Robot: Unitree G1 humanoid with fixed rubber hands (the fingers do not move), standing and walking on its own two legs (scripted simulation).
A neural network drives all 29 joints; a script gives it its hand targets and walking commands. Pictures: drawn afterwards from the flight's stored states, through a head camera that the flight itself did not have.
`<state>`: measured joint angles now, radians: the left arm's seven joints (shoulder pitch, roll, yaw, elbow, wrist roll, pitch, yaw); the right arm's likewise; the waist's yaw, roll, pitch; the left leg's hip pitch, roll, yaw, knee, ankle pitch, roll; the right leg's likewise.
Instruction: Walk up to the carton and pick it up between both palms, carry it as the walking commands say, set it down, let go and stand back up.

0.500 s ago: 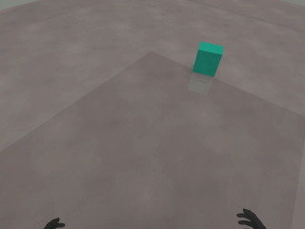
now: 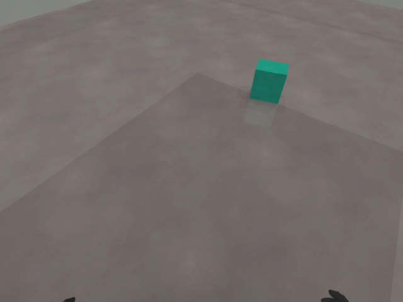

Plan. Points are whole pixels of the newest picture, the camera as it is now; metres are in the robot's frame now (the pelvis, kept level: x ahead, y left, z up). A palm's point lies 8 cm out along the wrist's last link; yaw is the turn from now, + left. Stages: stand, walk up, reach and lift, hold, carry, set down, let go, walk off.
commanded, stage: stand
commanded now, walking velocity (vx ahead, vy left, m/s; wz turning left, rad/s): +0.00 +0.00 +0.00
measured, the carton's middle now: (268, 81) +1.91 -0.61 -0.63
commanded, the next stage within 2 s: walk up in 0.98 s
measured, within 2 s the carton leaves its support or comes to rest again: neither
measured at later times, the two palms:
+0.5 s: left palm out of the picture +0.08 +0.26 -0.11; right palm out of the picture +0.08 -0.34 -0.11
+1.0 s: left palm out of the picture +0.12 +0.25 -0.10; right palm out of the picture +0.11 -0.34 -0.10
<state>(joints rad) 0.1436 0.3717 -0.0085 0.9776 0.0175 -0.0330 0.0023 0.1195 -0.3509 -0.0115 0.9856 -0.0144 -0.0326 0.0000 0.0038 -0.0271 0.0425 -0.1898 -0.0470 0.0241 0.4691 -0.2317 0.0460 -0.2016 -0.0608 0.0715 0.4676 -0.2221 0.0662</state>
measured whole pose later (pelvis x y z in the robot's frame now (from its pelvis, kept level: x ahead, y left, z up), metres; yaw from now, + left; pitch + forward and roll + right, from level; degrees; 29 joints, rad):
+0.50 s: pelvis +0.00 -0.04 +0.00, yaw +1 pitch -2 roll +0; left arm 0.11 0.36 -0.01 1.06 0.01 -0.02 0.00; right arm 0.13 -0.37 -0.01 1.07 -0.01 -0.03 0.01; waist -0.01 0.00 0.06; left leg -0.19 0.01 -0.02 0.41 -0.20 -0.02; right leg -0.20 -0.01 0.03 0.42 -0.19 0.02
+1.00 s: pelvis +0.02 -0.04 +0.01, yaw +1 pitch -2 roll +0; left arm 0.06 0.36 -0.01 1.08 0.01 -0.02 0.00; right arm 0.10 -0.36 -0.01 1.08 -0.01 -0.03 -0.01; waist 0.00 -0.01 0.04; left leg -0.13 0.01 -0.02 0.37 -0.20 -0.03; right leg -0.14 0.00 0.03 0.39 -0.21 0.01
